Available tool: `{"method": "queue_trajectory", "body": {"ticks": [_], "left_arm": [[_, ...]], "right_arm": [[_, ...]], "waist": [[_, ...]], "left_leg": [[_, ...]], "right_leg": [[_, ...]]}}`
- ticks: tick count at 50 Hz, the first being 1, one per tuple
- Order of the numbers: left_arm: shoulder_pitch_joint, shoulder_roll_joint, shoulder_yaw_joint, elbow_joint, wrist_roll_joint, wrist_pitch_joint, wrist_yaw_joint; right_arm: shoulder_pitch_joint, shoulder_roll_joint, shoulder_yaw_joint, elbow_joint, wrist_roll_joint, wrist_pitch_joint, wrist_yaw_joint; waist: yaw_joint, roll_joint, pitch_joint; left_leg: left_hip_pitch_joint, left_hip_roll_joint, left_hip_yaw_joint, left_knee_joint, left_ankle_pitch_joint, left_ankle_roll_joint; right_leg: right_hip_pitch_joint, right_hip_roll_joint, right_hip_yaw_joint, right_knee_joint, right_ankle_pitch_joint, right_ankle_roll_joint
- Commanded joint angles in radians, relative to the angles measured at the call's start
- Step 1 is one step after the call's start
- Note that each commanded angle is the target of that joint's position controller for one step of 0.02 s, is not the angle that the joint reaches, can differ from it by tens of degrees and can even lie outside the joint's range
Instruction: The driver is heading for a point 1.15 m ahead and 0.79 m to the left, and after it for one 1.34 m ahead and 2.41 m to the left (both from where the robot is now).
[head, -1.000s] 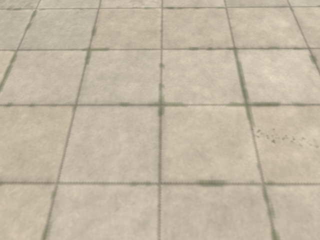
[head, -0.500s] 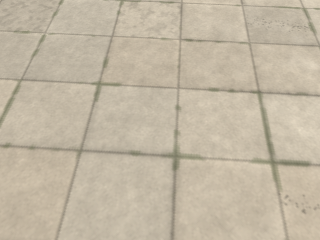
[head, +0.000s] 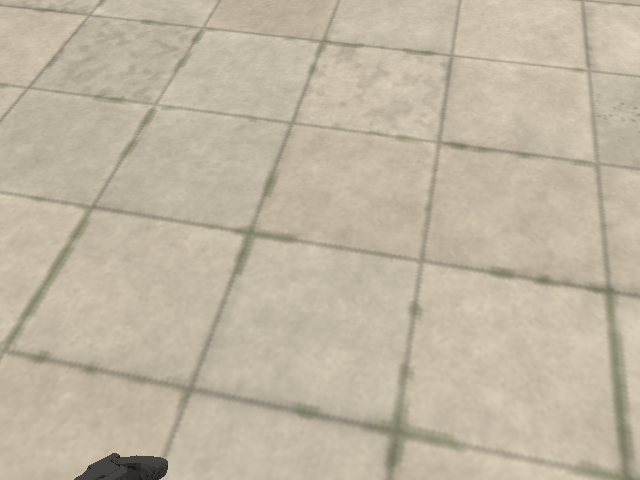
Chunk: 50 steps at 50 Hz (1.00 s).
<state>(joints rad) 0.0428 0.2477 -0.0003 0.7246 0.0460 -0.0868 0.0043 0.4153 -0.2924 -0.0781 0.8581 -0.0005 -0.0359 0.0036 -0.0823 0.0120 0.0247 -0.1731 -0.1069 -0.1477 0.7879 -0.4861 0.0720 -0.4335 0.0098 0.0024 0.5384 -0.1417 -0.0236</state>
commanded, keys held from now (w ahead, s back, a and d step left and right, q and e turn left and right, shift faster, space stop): w+q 1.00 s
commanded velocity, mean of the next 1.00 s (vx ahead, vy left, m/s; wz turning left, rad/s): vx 0.50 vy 0.00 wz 0.59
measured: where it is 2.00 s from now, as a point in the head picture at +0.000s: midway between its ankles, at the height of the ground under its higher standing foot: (77, 331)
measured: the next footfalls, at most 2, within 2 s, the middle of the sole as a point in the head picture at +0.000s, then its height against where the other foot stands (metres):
left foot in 0.46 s outside the picture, level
right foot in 1.00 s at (247, 376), level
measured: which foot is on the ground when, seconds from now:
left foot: up 0.00-0.44, down 0.46-1.00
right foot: down 0.00-0.46, up 0.48-0.98, down 1.00-1.00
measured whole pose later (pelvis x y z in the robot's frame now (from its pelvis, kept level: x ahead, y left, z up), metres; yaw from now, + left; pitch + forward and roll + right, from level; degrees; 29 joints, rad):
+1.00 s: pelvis +0.51 +0.15 +0.00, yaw +36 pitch +2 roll +1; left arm 0.02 0.26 0.01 0.67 0.03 -0.05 -0.02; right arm 0.48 -0.30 -0.07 0.82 -0.01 -0.04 0.00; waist -0.10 -0.01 0.02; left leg 0.01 -0.15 -0.24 0.46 -0.45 0.10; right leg -0.48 0.00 0.02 0.51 -0.10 -0.01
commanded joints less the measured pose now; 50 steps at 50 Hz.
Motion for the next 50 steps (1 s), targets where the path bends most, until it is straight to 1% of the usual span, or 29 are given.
{"method": "queue_trajectory", "body": {"ticks": [1, 2, 3, 4, 5, 8, 12, 15, 19, 21, 22, 23, 24, 25, 26, 27, 28, 29, 30, 31, 33, 35, 37, 42, 45, 47, 48, 49, 50], "left_arm": [[0.237, 0.155, 0.063, -0.004, -0.005, 0.013, 0.014], [0.199, 0.115, 0.052, 0.000, -0.006, 0.010, 0.009], [0.198, 0.100, 0.047, 0.008, -0.009, 0.005, 0.010], [0.205, 0.094, 0.046, 0.020, -0.014, -0.001, 0.011], [0.220, 0.099, 0.048, 0.030, -0.019, -0.010, 0.008], [0.252, 0.114, 0.059, 0.051, -0.029, -0.027, 0.002], [0.282, 0.119, 0.066, 0.077, -0.026, -0.024, -0.001], [0.297, 0.134, 0.072, 0.090, -0.026, -0.022, -0.002], [0.351, 0.167, 0.082, 0.120, -0.024, -0.004, 0.006], [0.362, 0.195, 0.088, 0.130, -0.022, 0.011, 0.012], [0.366, 0.212, 0.091, 0.134, -0.022, 0.021, 0.014], [0.358, 0.217, 0.091, 0.129, -0.027, 0.030, 0.015], [0.365, 0.186, 0.080, 0.100, -0.020, 0.031, 0.013], [0.390, 0.068, 0.056, 0.022, -0.018, 0.025, -0.009], [0.262, 0.156, 0.073, -0.001, -0.009, 0.018, -0.010], [0.207, 0.145, 0.069, -0.019, -0.027, 0.009, -0.013], [0.221, 0.130, 0.061, -0.007, -0.028, -0.001, -0.010], [0.232, 0.127, 0.062, 0.004, -0.018, 0.006, -0.008], [0.264, 0.125, 0.060, 0.011, -0.003, 0.023, -0.009], [0.279, 0.122, 0.061, 0.014, 0.004, 0.041, -0.012], [0.262, 0.103, 0.058, 0.005, 0.006, 0.062, -0.018], [0.189, 0.092, 0.056, -0.019, 0.004, 0.068, -0.021], [0.098, 0.092, 0.054, -0.047, 0.002, 0.068, -0.022], [-0.066, 0.086, 0.043, -0.098, -0.008, 0.055, -0.031], [-0.119, 0.096, 0.039, -0.127, -0.016, 0.042, -0.032], [-0.059, 0.116, 0.044, -0.119, -0.019, 0.034, -0.027], [0.017, 0.134, 0.052, -0.097, -0.021, 0.030, -0.020], [0.137, 0.157, 0.064, -0.062, -0.019, 0.021, -0.008], [0.277, 0.209, 0.080, -0.041, -0.004, 0.008, 0.007]], "right_arm": [[-0.007, -0.106, -0.012, -0.087, -0.015, -0.003, 0.001], [-0.047, -0.085, -0.010, -0.096, -0.016, -0.002, 0.012], [-0.067, -0.076, -0.010, -0.100, -0.027, 0.006, 0.021], [-0.066, -0.070, -0.010, -0.102, -0.035, 0.018, 0.031], [-0.069, -0.063, -0.008, -0.106, -0.037, 0.028, 0.037], [-0.144, -0.050, -0.003, -0.141, -0.036, 0.042, 0.051], [-0.271, -0.035, 0.009, -0.188, -0.034, 0.043, 0.064], [-0.365, -0.018, 0.024, -0.220, -0.033, 0.037, 0.076], [-0.436, -0.030, 0.026, -0.254, -0.041, 0.036, 0.080], [-0.401, -0.044, 0.018, -0.250, -0.047, 0.036, 0.071], [-0.324, -0.057, 0.009, -0.230, -0.050, 0.031, 0.063], [-0.170, -0.077, -0.005, -0.182, -0.056, 0.021, 0.051], [-0.001, -0.153, -0.034, -0.136, -0.064, 0.016, 0.033], [-0.043, -0.280, -0.060, -0.157, -0.044, 0.019, 0.021], [0.004, -0.267, -0.063, -0.170, -0.015, 0.029, 0.015], [-0.038, -0.233, -0.053, -0.148, -0.014, 0.030, 0.007], [-0.078, -0.174, -0.038, -0.141, -0.010, 0.025, 0.002], [-0.121, -0.144, -0.028, -0.145, -0.008, 0.019, 0.000], [-0.155, -0.118, -0.019, -0.151, -0.002, 0.013, -0.001], [-0.158, -0.110, -0.014, -0.152, -0.001, 0.004, 0.002], [-0.129, -0.123, -0.018, -0.138, 0.001, -0.012, 0.007], [-0.091, -0.138, -0.023, -0.127, -0.002, -0.015, 0.006], [-0.049, -0.136, -0.024, -0.115, -0.001, -0.015, 0.005], [0.045, -0.143, -0.028, -0.091, -0.005, -0.015, -0.003], [0.068, -0.155, -0.030, -0.088, -0.014, -0.012, -0.011], [0.026, -0.169, -0.033, -0.098, -0.016, -0.012, -0.017], [-0.008, -0.179, -0.035, -0.106, -0.017, -0.014, -0.016], [-0.029, -0.182, -0.034, -0.107, -0.012, -0.019, -0.010], [-0.032, -0.147, -0.023, -0.115, -0.002, -0.027, 0.000]], "waist": [[0.124, -0.074, -0.125], [0.108, -0.057, -0.065], [0.099, -0.096, -0.039], [0.087, -0.129, -0.027], [0.082, -0.137, -0.030], [0.078, -0.112, -0.026], [0.095, -0.103, 0.015], [0.114, -0.105, 0.039], [0.132, -0.101, 0.057], [0.109, -0.115, 0.020], [0.074, -0.114, -0.031], [0.003, -0.080, -0.119], [-0.060, 0.023, -0.234], [0.022, 0.269, -0.297], [-0.056, 0.108, -0.320], [-0.023, 0.061, -0.181], [0.022, 0.009, -0.090], [0.062, -0.006, -0.053], [0.097, 0.005, -0.052], [0.110, 0.016, -0.063], [0.115, 0.008, -0.055], [0.096, 0.014, -0.023], [0.066, 0.026, 0.007], [0.001, 0.042, 0.016], [-0.011, 0.054, 0.019], [0.031, 0.068, 0.011], [0.069, 0.073, -0.013], [0.129, 0.044, -0.070], [0.194, -0.028, -0.175]], "left_leg": [[-0.512, 0.091, 0.050, 0.412, 0.043, 0.014], [-0.488, 0.122, 0.058, 0.381, 0.112, 0.003], [-0.466, 0.144, 0.069, 0.354, 0.139, -0.008], [-0.449, 0.154, 0.076, 0.346, 0.156, -0.020], [-0.441, 0.153, 0.085, 0.350, 0.174, -0.028], [-0.503, 0.168, 0.093, 0.338, 0.241, -0.048], [-0.549, 0.180, 0.124, 0.191, 0.367, -0.063], [-0.480, 0.179, 0.171, 0.011, 0.453, -0.044], [-0.421, 0.149, 0.247, -0.123, 0.360, 0.011], [-0.329, 0.089, 0.288, -0.159, 0.253, 0.052], [-0.238, 0.046, 0.299, -0.183, 0.212, 0.078], [-0.044, 0.007, 0.294, -0.255, 0.244, 0.108], [0.225, 0.136, 0.094, -0.297, 0.141, 0.156], [0.491, 0.425, -0.446, -0.391, 0.130, 0.282], [0.493, 0.447, -0.590, -0.488, 0.211, 0.303], [0.398, 0.423, -0.416, -0.483, 0.334, 0.287], [0.254, 0.377, -0.309, -0.488, 0.480, 0.252], [0.155, 0.323, -0.233, -0.499, 0.568, 0.223], [0.085, 0.283, -0.178, -0.518, 0.618, 0.211], [0.050, 0.270, -0.158, -0.526, 0.662, 0.213], [0.014, 0.242, -0.132, -0.548, 0.667, 0.218], [0.002, 0.225, -0.136, -0.577, 0.598, 0.209], [0.023, 0.215, -0.151, -0.588, 0.555, 0.194], [0.121, 0.211, -0.181, -0.534, 0.627, 0.167], [0.160, 0.227, -0.219, -0.478, 0.715, 0.152], [0.128, 0.230, -0.243, -0.435, 0.751, 0.117], [0.088, 0.217, -0.242, -0.377, 0.827, 0.095], [0.052, 0.173, -0.218, -0.244, 0.880, 0.071], [-0.047, 0.106, -0.160, -0.015, 0.763, 0.043]], "right_leg": [[0.519, -0.397, 0.570, -0.285, -0.381, -0.161], [0.432, -0.345, 0.425, -0.307, -0.224, -0.140], [0.385, -0.304, 0.319, -0.321, -0.107, -0.119], [0.355, -0.272, 0.244, -0.333, -0.031, -0.105], [0.346, -0.264, 0.200, -0.337, 0.046, -0.106], [0.362, -0.277, 0.108, -0.368, 0.164, -0.129], [0.372, -0.260, -0.019, -0.393, 0.213, -0.130], [0.366, -0.251, -0.101, -0.392, 0.221, -0.111], [0.456, -0.282, -0.163, -0.328, 0.351, -0.086], [0.504, -0.285, -0.208, -0.185, 0.660, -0.071], [0.514, -0.283, -0.225, -0.044, 0.787, -0.068], [0.449, -0.264, -0.251, 0.174, 0.759, -0.050], [0.237, -0.237, -0.255, 0.472, 0.450, -0.018], [-0.207, -0.041, -0.198, 0.798, -0.412, 0.044], [-0.312, -0.025, 0.008, 0.875, -0.382, 0.041], [-0.360, -0.078, 0.026, 0.851, -0.269, 0.029], [-0.307, -0.113, 0.021, 0.752, -0.198, 0.026], [-0.240, -0.132, 0.025, 0.687, -0.187, 0.031], [-0.173, -0.139, 0.029, 0.649, -0.186, 0.042], [-0.136, -0.135, 0.026, 0.624, -0.192, 0.051], [-0.140, -0.126, 0.010, 0.563, -0.163, 0.067], [-0.187, -0.122, 0.003, 0.485, -0.087, 0.079], [-0.239, -0.117, 0.006, 0.385, -0.006, 0.086], [-0.255, -0.071, 0.012, 0.184, 0.111, 0.080], [-0.207, -0.038, 0.014, 0.098, 0.089, 0.062], [-0.067, -0.015, 0.023, 0.025, 0.038, 0.038], [0.064, 0.011, 0.013, -0.001, -0.008, 0.021], [0.235, 0.026, 0.001, -0.057, -0.007, 0.001], [0.461, -0.093, 0.112, -0.095, -0.079, -0.041]]}}
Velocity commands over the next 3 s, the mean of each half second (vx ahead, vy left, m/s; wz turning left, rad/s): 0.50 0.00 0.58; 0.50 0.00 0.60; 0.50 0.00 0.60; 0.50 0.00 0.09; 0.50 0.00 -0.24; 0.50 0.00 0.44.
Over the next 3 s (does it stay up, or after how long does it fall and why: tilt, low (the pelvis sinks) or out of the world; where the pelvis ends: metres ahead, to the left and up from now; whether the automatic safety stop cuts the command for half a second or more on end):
stays up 1.19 1.02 0.02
